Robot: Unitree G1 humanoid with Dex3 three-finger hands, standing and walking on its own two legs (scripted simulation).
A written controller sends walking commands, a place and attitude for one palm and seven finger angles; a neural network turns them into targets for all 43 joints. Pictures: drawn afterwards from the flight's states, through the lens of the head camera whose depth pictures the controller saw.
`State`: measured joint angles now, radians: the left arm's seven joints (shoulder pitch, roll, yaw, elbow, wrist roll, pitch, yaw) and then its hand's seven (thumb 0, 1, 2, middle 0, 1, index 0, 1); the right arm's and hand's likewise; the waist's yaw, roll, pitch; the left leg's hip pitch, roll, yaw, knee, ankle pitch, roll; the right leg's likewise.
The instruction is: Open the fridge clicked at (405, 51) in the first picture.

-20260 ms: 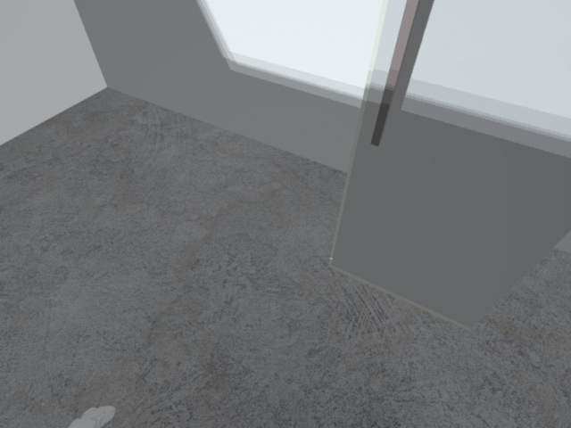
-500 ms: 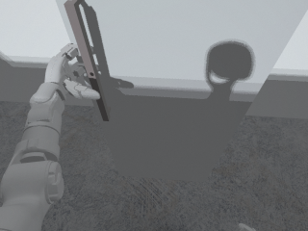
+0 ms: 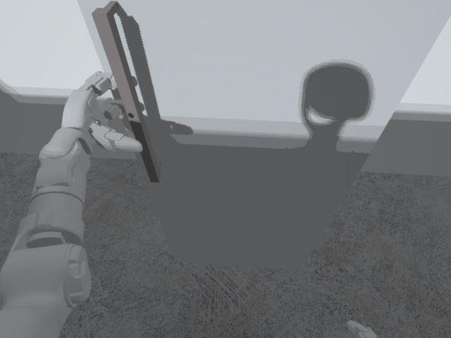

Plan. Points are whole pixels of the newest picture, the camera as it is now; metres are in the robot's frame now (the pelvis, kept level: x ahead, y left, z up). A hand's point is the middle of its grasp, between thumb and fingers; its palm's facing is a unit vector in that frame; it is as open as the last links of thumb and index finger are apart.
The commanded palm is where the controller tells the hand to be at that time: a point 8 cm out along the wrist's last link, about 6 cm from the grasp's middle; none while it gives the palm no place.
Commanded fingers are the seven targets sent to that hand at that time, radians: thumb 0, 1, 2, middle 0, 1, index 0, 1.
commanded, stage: move the hooked fingers beside the handle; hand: left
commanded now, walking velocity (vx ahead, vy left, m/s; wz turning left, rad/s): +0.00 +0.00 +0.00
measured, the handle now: (139, 112) +0.49 +0.17 +0.15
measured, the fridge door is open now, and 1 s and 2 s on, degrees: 0 0 0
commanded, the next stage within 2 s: feel for the door with the fingertips in 2.00 s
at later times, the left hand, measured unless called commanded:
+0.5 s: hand (102, 120) +0.43 +0.21 +0.18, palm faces -0.05 -1.00 -0.01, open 14.0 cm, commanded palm +0.41 +0.27 +0.18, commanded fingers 0.00 -0.50 0.30 -0.30 -1.20 -0.30 -1.20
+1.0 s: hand (95, 118) +0.43 +0.23 +0.18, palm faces -0.04 -1.00 -0.02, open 14.0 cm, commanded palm +0.41 +0.28 +0.17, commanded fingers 0.00 -0.50 0.30 -0.30 -1.20 -0.30 -1.20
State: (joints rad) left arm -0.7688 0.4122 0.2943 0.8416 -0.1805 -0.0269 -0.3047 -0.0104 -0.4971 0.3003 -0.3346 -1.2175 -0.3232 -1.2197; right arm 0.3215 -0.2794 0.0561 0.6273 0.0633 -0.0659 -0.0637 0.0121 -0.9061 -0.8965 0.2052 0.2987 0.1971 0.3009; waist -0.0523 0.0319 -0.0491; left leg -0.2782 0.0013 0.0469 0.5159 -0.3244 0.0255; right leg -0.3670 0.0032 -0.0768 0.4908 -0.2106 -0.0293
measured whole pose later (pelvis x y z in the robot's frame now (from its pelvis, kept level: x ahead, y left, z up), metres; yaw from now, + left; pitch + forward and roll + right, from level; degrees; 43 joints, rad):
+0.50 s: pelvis +0.00 +0.01 +0.00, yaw +1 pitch +5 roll -1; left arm -0.77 0.47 0.30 0.84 -0.19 -0.01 -0.36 -0.01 -0.50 0.30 -0.30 -1.20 -0.30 -1.20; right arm 0.30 -0.29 0.06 0.63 0.07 -0.07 -0.08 0.01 -0.91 -0.90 0.21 0.30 0.20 0.30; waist -0.05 0.02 -0.04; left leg -0.29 -0.01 0.03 0.53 -0.32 0.03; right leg -0.36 0.00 -0.09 0.48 -0.21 -0.02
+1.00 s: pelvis +0.00 +0.01 +0.00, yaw +0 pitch +5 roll -1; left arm -0.73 0.48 0.33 0.80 -0.19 -0.01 -0.37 -0.01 -0.50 0.30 -0.30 -1.20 -0.30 -1.20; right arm 0.34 -0.28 0.06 0.63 0.06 -0.06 -0.07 0.01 -0.91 -0.90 0.21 0.30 0.20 0.30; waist -0.05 0.03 -0.05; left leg -0.27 0.00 0.05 0.52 -0.33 0.04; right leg -0.35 0.00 -0.08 0.47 -0.21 -0.02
